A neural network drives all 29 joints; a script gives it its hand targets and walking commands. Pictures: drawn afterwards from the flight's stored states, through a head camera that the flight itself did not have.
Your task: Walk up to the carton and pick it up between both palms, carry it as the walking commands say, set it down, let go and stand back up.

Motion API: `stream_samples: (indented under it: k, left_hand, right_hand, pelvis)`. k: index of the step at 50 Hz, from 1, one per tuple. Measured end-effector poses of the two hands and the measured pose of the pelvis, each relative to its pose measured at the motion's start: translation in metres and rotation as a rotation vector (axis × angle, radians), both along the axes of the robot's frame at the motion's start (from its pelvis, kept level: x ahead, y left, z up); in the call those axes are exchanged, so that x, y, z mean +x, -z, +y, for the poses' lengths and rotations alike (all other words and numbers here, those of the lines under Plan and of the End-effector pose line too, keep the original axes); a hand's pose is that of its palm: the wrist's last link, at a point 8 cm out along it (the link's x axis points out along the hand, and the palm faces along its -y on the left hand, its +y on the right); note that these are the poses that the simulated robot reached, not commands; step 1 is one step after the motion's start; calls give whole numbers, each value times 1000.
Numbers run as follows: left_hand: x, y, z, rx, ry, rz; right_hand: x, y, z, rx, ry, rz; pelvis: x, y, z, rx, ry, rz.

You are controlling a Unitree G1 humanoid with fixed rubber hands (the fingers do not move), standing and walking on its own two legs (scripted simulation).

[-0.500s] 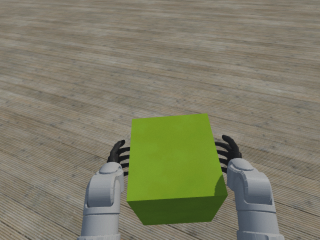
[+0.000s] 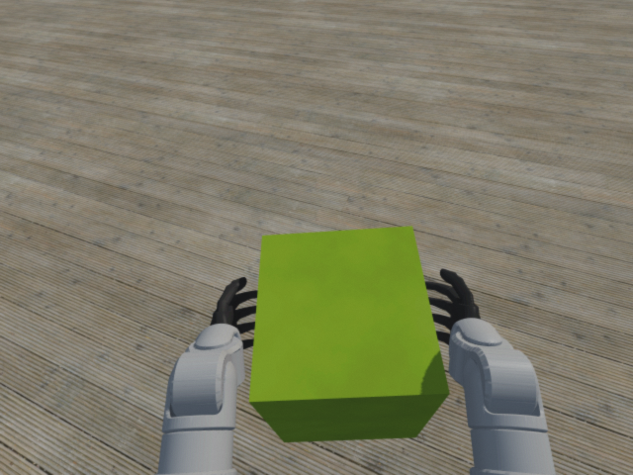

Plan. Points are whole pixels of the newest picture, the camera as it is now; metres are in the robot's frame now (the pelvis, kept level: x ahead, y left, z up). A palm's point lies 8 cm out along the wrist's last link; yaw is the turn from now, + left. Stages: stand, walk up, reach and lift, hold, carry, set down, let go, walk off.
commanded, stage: carry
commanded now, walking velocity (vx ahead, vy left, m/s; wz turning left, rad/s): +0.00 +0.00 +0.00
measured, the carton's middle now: (343, 342) +0.30 -0.01 -0.02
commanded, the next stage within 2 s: hold in 0.54 s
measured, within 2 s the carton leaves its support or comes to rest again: neither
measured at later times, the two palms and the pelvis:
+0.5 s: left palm (231, 338) +0.27 +0.14 +0.04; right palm (460, 326) +0.28 -0.15 +0.05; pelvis +0.01 -0.01 +0.00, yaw +0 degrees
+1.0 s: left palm (220, 346) +0.26 +0.15 +0.05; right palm (454, 327) +0.27 -0.14 +0.06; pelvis -0.02 -0.01 +0.01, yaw -1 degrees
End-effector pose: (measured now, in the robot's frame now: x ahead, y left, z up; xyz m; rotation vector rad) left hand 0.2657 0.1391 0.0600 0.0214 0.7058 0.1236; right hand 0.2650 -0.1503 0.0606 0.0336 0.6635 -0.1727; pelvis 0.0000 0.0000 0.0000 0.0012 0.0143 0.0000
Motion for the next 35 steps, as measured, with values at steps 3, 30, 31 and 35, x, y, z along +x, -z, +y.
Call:
stream_samples:
  k: [3, 30, 31, 35]
  left_hand:
    - [3, 4, -2, 18, 12, 15]
    - [10, 22, -2, 17, 10, 34]
    - [9, 25, -2, 22, 13, 45]
    - [3, 32, 0, 28, 17, 56]
  right_hand:
    - [2, 6, -2, -5, 1, 15]
    - [13, 17, -2, -35, -24, 33]
    - [13, 21, -1, -39, -27, 44]
    - [8, 27, 0, -44, -31, 54]
  pelvis:
    - [2, 0, 0, 0, 2, -1]
    - [9, -2, -5, -10, 9, -47]
    - [9, -5, -5, -13, 16, -64]
    - [7, -8, -4, -16, 28, -87]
